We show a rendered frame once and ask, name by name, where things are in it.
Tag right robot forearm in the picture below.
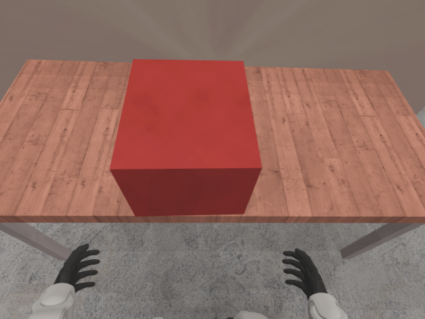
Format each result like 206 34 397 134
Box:
307 292 348 319

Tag carton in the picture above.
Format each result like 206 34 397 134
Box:
110 59 262 217

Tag robot right hand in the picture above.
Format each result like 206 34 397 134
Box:
282 248 328 300

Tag robot left hand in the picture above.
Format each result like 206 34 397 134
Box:
54 243 100 293

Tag table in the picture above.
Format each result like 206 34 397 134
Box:
0 59 425 261

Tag left robot forearm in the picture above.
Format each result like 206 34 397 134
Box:
28 283 76 319

